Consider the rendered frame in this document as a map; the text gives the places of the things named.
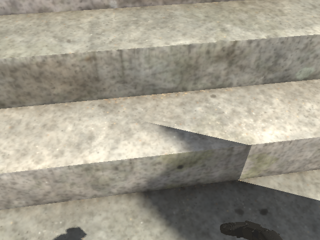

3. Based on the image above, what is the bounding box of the robot right hand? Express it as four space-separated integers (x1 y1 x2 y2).
220 220 283 240

